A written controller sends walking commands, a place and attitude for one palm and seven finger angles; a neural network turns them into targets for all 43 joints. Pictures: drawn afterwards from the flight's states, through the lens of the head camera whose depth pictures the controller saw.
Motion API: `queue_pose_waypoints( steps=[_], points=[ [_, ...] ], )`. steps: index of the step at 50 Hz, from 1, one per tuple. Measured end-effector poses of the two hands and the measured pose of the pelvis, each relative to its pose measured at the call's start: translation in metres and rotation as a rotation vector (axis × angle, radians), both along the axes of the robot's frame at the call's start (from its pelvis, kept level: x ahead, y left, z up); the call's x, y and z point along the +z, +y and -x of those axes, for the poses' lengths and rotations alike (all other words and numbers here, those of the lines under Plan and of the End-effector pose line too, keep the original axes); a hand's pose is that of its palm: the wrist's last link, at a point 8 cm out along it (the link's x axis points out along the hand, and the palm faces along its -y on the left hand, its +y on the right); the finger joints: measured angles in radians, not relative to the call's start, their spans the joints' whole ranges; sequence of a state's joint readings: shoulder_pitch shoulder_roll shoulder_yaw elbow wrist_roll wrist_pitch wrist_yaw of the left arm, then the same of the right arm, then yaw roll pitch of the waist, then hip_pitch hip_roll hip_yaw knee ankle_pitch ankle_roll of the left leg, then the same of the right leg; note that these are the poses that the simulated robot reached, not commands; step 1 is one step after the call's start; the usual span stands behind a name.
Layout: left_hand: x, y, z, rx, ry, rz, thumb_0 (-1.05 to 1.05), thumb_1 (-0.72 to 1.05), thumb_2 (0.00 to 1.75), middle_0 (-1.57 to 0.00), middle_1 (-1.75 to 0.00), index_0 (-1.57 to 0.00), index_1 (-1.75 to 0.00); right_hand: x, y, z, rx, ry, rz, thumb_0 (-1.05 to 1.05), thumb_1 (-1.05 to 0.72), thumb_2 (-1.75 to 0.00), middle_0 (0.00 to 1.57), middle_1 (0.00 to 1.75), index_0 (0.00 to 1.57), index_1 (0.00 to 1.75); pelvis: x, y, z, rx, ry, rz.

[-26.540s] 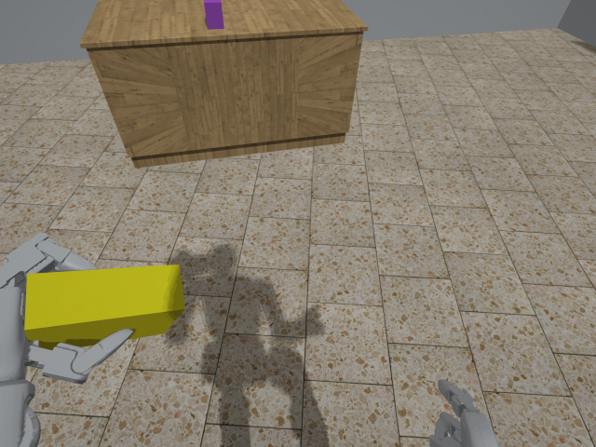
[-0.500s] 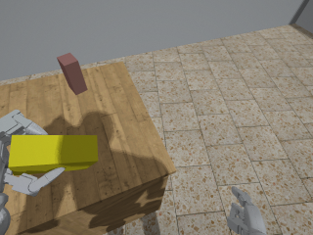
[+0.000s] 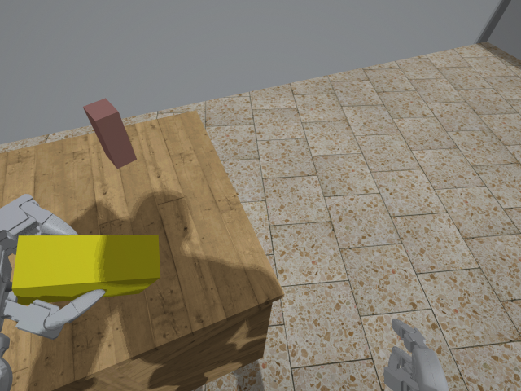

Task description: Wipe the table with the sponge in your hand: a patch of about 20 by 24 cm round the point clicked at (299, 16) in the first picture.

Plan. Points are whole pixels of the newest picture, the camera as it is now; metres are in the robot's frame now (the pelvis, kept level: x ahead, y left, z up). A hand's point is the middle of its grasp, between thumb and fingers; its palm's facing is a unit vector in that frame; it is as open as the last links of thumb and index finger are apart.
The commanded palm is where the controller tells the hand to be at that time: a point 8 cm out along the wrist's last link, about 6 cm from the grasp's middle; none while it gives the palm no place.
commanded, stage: come to a stop and stand still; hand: left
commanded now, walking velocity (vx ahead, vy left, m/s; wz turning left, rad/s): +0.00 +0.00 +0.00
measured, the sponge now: (110, 268) +0.23 +0.19 +0.13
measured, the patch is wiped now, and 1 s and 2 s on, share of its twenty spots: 0.00 0.00 0.00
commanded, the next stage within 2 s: look again from close up in 0.90 s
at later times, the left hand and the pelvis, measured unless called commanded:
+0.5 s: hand out of the picture +0.21 +0.31 +0.16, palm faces +0.36 -0.85 -0.39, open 9.4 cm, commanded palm +0.15 +0.34 +0.18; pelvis -0.01 +0.06 +0.01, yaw +0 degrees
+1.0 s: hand out of the picture +0.21 +0.33 +0.16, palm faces +0.36 -0.84 -0.41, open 9.4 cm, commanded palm +0.15 +0.36 +0.18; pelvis -0.01 +0.08 +0.01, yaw +0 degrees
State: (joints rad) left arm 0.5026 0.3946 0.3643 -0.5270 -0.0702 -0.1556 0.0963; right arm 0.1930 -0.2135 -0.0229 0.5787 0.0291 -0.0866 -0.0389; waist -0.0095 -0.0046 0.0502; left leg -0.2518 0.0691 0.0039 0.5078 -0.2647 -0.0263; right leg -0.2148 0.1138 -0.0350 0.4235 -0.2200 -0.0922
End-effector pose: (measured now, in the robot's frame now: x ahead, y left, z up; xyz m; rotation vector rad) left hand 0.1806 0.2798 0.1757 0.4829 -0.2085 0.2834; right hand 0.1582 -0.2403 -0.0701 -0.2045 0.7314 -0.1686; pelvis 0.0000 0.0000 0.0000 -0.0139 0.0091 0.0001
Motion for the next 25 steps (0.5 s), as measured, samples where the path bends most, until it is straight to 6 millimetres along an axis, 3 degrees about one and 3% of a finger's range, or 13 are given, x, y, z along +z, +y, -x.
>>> queue_pose_waypoints(
  steps=[13, 25],
  points=[
    [-0.004, 0.038, 0.010, 0.060, -0.003, 0.041, -0.01, -0.46, 1.04, -0.80, -1.39, -0.81, -1.39, 0.011, 0.052, -0.018, 0.073, -0.035, -0.017, 0.01, -0.90, -0.90, 0.20, 0.30, 0.20, 0.30, 0.005, 0.031, 0.002, 0.005, -0.019, 0.002],
    [-0.003, 0.070, 0.010, 0.045, -0.022, 0.033, -0.01, -0.46, 1.04, -0.80, -1.39, -0.81, -1.39, 0.014, 0.087, -0.007, 0.080, -0.028, -0.013, 0.01, -0.90, -0.90, 0.20, 0.30, 0.20, 0.30, 0.007, 0.061, 0.006, 0.006, -0.016, 0.007]
  ],
)
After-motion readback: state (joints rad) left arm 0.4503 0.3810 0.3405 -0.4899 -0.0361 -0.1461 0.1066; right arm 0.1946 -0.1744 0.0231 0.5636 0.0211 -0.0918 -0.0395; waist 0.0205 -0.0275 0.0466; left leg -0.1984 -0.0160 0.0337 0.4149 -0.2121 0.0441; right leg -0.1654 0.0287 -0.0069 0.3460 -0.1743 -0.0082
